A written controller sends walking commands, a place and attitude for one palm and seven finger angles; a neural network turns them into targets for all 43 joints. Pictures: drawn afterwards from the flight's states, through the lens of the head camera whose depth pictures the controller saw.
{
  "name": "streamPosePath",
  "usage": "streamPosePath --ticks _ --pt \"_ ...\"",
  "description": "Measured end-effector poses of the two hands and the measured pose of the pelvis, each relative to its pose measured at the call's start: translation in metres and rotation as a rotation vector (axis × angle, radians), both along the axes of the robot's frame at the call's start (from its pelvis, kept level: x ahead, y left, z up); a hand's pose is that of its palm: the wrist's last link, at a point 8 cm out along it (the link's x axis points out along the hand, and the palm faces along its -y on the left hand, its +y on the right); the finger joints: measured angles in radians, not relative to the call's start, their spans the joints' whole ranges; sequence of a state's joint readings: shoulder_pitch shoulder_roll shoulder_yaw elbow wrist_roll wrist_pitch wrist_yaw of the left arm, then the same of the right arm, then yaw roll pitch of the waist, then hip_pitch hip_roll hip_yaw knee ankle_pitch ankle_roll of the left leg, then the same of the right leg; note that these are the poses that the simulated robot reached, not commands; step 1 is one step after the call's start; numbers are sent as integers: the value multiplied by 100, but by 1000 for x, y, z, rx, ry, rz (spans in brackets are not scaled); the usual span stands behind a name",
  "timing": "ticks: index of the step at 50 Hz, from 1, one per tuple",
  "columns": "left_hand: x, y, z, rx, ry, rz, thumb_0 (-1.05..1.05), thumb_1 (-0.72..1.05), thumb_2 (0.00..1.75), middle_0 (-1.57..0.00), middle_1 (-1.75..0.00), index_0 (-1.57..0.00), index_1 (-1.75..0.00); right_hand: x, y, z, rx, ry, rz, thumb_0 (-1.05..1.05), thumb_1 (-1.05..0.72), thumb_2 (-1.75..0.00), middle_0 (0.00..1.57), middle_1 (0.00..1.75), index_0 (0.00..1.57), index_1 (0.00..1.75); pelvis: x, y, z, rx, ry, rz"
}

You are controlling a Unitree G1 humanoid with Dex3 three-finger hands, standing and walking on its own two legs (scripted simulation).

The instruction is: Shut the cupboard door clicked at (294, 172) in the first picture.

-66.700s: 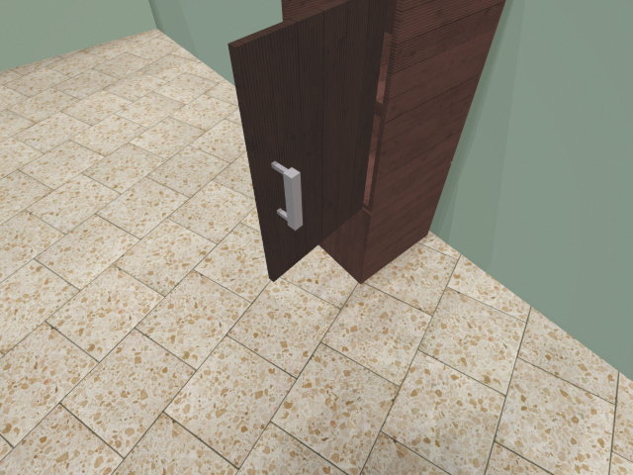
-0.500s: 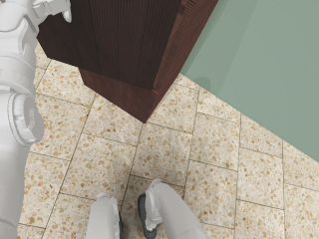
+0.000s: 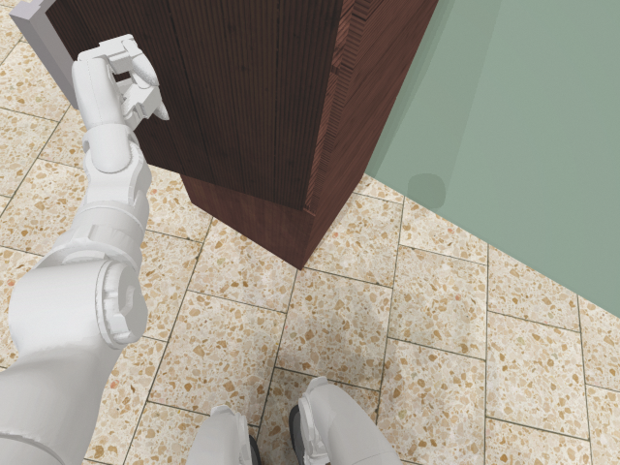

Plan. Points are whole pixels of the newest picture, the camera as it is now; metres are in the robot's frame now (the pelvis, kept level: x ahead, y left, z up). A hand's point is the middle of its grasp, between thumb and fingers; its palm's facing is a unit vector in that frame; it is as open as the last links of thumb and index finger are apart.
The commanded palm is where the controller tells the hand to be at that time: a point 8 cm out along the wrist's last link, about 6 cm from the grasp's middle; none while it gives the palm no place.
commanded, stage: pull the fist back off the door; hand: left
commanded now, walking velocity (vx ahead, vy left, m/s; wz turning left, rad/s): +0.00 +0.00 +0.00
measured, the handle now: (68, 52) +0.66 +0.20 +0.05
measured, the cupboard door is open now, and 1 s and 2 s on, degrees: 15 15 15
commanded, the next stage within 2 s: draw the hand back to the body in 0.32 s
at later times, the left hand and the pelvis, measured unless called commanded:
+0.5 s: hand (167, 131) +0.52 +0.09 +0.06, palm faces +0.14 -0.99 -0.02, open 3.1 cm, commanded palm +0.46 +0.14 +0.07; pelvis +0.00 +0.00 +0.01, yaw +2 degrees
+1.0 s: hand (44, 228) +0.36 +0.16 +0.15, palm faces +0.08 -0.99 -0.10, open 3.1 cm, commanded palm +0.32 +0.22 +0.17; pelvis +0.01 +0.00 +0.07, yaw +2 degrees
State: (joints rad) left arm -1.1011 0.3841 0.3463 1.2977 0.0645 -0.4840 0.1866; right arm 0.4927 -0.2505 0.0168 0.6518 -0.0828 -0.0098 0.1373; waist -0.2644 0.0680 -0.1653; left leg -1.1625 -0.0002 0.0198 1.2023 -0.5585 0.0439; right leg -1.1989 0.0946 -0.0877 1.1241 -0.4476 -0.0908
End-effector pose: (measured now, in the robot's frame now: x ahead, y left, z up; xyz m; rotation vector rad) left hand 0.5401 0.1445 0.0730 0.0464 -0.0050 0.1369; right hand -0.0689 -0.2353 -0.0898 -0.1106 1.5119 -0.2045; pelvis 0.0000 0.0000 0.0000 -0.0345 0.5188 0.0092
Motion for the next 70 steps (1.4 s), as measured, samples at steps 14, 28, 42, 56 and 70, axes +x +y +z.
streamPosePath --ticks 14,28,42,56,70 --pt "-56 -11 -16 -35 -56 -36 2 90 90 -130 -150 -130 -150 82 -35 -4 -71 -150 117 0 -91 -90 20 30 20 29 3 -2 5 9 -47 30" --pt "-62 1 0 -22 -56 15 2 90 90 -130 -150 -130 -150 96 -16 -13 -8 -216 86 0 -91 -90 20 30 20 29 0 -5 10 30 -72 8" --pt "-160 49 61 -21 -67 10 2 90 90 -130 -150 -130 -150 143 -19 42 -28 -394 112 1 -90 -90 20 30 20 30 10 -5 60 31 -274 17" --pt "-242 90 104 156 5 -10 2 90 90 -114 -131 -113 -132 258 10 104 -52 -734 152 1 -91 -90 19 30 20 29 19 10 88 35 -440 24" --pt "-312 147 159 260 -22 167 1 90 90 -77 -92 -77 -92 301 73 125 53 -841 281 1 -90 -90 20 30 20 30 33 28 104 31 -536 55"
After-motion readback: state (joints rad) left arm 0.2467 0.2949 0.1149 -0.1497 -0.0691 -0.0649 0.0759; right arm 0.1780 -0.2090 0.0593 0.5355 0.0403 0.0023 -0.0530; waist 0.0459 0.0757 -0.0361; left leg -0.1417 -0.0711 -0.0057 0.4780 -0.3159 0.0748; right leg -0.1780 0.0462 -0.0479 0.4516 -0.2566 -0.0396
